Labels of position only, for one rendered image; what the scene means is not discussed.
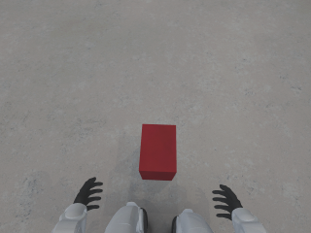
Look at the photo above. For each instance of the carton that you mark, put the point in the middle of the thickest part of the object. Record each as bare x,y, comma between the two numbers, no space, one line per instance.
158,152

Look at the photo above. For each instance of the left robot thigh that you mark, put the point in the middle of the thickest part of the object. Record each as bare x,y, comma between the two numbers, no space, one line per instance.
128,219

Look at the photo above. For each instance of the right robot thigh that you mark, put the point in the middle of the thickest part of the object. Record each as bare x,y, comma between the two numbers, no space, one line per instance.
189,222

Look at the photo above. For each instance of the left robot hand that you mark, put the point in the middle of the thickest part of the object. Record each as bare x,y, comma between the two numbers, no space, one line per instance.
83,196

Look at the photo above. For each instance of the robot right forearm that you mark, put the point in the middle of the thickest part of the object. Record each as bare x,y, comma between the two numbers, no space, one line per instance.
244,221

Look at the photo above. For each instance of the robot thigh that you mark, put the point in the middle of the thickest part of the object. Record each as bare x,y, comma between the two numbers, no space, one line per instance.
128,219
189,222

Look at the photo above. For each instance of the right robot hand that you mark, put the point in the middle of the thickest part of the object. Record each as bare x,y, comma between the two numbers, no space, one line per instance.
231,200

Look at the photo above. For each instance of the robot left forearm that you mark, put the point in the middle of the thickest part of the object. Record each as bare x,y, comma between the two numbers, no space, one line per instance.
73,220

